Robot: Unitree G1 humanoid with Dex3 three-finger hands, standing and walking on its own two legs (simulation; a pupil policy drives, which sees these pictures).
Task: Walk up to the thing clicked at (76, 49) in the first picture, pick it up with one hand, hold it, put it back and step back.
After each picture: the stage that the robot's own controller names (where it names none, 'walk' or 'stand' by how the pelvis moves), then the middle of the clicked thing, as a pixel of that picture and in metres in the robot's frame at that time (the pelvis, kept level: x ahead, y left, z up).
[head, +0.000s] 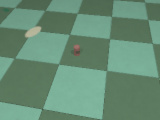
stand; (76, 50) +1.28 +0.06 -0.72
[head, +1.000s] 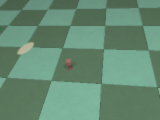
walk; (69, 64) +1.15 +0.26 -0.70
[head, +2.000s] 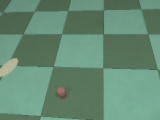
walk; (62, 93) +0.69 +0.27 -0.71
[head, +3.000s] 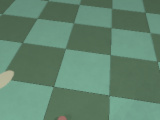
stand; out of the picture +0.47 +0.14 -0.70
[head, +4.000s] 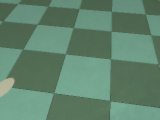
stand; out of the picture +0.44 +0.16 -0.72
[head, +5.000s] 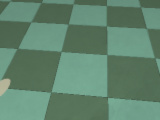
stand; out of the picture +0.42 +0.18 -0.72
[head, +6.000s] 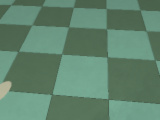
stand; out of the picture +0.42 +0.17 -0.73
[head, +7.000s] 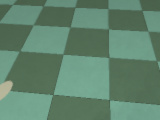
stand; out of the picture +0.41 +0.17 -0.73
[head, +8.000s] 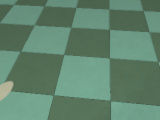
stand; out of the picture +0.41 +0.16 -0.73
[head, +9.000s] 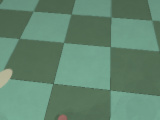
go down; out of the picture +0.42 +0.15 -0.72
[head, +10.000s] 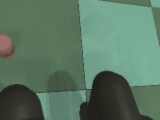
go down; (4, 47) +0.50 +0.22 -0.29
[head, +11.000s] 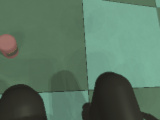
close in; (8, 47) +0.49 +0.22 -0.29
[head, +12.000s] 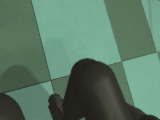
close in; out of the picture +0.47 +0.27 -0.23
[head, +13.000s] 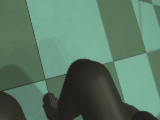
close; out of the picture +0.47 +0.27 -0.24
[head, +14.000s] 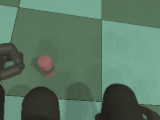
lift; (46, 66) +0.46 +0.15 -0.34
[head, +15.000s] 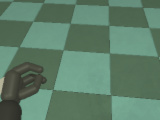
hold; out of the picture +0.40 +0.10 -0.66
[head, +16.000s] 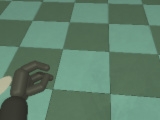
hold; out of the picture +0.38 +0.12 -0.68
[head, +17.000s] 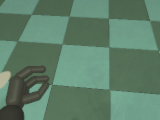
stand; out of the picture +0.39 +0.11 -0.67
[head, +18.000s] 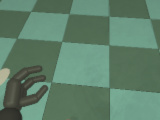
stand; out of the picture +0.39 +0.11 -0.67
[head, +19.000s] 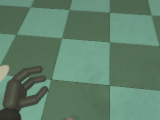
stand; out of the picture +0.38 +0.10 -0.66
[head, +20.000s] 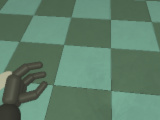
stand; out of the picture +0.39 +0.10 -0.67
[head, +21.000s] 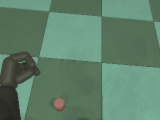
crouch; (59, 105) +0.41 +0.11 -0.59
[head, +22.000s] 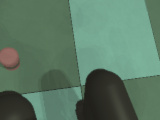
lower; (10, 59) +0.45 +0.16 -0.28
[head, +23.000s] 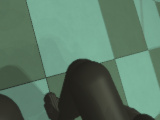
lower; out of the picture +0.43 +0.21 -0.24
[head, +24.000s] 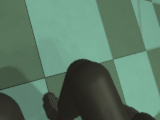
lower; out of the picture +0.44 +0.21 -0.24
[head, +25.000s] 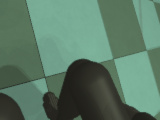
lower; out of the picture +0.43 +0.21 -0.24
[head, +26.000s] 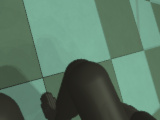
lower; out of the picture +0.43 +0.21 -0.25
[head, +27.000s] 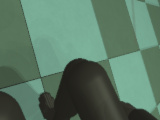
loosen; out of the picture +0.44 +0.21 -0.25
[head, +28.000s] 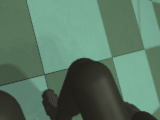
rise; out of the picture +0.45 +0.21 -0.24
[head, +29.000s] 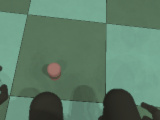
walk; (54, 72) +0.45 +0.13 -0.39
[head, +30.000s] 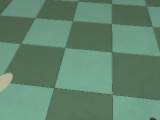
stand; out of the picture +0.38 +0.09 -0.66
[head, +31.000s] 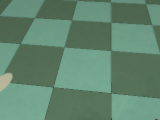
stand; out of the picture +0.39 +0.11 -0.67
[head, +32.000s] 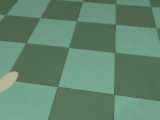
stand; out of the picture +0.39 +0.09 -0.70
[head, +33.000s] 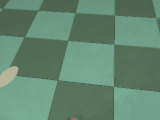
walk; out of the picture +0.40 +0.09 -0.72
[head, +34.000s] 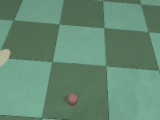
walk; (72, 100) +0.53 +0.04 -0.71
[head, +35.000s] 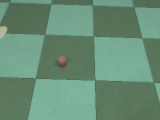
walk; (62, 62) +0.85 +0.18 -0.68
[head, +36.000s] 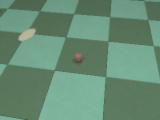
stand; (78, 59) +1.09 +0.08 -0.70
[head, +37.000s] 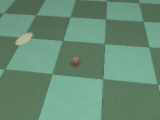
stand; (75, 62) +1.09 +0.08 -0.73
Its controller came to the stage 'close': yes
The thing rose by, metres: 0.01
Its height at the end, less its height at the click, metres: +0.00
